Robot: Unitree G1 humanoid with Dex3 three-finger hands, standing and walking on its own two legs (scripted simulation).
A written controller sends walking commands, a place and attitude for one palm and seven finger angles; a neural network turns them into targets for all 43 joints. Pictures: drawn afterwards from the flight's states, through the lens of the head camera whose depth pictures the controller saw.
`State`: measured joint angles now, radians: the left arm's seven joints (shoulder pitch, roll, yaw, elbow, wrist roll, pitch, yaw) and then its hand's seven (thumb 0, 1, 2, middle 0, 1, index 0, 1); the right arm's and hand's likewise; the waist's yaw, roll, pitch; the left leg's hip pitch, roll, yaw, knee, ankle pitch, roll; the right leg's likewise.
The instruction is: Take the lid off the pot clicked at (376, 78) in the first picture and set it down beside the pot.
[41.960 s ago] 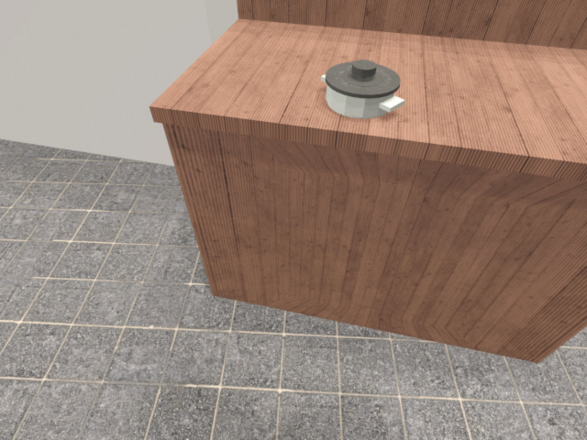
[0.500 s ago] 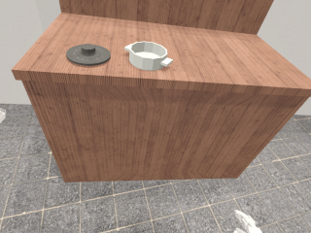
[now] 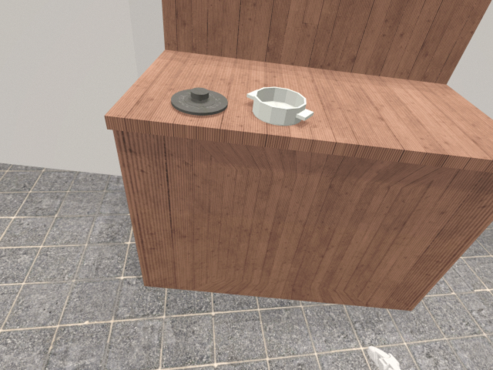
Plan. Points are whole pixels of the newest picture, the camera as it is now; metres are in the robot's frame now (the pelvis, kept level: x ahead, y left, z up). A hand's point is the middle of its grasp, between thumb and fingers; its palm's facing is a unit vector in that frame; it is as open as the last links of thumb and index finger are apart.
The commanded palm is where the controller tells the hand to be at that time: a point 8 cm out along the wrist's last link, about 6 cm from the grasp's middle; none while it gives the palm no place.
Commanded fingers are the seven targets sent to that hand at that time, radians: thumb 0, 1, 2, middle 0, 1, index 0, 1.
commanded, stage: stop stepping back and stand still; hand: left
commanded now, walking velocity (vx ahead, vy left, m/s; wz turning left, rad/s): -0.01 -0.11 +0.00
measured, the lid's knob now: (199, 93) +0.80 +0.23 +0.12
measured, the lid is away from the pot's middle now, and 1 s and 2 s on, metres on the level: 0.23 0.23 0.23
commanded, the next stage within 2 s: let the arm hang, fingers relaxed in 1.04 s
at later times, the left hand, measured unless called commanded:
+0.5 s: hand out of the picture +0.07 +0.18 -0.18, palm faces +0.08 -0.96 -0.26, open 7.0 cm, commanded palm none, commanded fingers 0.00 0.90 0.90 -0.20 -0.30 -0.20 -0.30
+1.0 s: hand out of the picture +0.13 +0.15 -0.16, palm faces +0.08 -0.98 -0.20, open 7.3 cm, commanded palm none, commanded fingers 0.00 0.90 0.90 -0.20 -0.30 -0.20 -0.30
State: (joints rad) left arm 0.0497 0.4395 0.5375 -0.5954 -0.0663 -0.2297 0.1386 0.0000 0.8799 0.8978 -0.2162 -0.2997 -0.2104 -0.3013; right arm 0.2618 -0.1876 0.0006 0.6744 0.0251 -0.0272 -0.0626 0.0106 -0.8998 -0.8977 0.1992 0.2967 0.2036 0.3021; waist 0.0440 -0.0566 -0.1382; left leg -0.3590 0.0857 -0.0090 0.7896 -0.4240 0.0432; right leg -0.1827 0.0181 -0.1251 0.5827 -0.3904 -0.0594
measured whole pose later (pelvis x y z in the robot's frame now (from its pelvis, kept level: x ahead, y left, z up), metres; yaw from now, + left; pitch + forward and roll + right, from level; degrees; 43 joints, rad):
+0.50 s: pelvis +0.01 -0.03 -0.01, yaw +6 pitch +1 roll -2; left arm 0.23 0.20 0.06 0.86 0.04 0.05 0.03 -0.08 0.96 0.90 -0.16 -0.27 -0.20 -0.30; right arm 0.38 -0.25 -0.08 0.93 -0.02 0.05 -0.02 0.01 -0.91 -0.90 0.19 0.30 0.20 0.30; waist -0.06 0.03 0.08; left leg -0.45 0.01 0.00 0.97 -0.49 0.03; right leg -0.44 0.01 -0.04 0.71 -0.28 0.00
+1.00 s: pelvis +0.07 -0.03 +0.01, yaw +4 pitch +0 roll +0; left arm 0.18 0.14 0.03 1.04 0.01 0.00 0.04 0.00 0.93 0.90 -0.20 -0.30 -0.20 -0.30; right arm 0.29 -0.14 -0.05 1.03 -0.01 0.00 -0.05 0.01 -0.93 -0.90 0.20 0.30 0.20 0.30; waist -0.03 0.01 0.04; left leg -0.13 0.00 0.05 0.50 -0.37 0.02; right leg -0.21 0.02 0.03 0.53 -0.32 -0.01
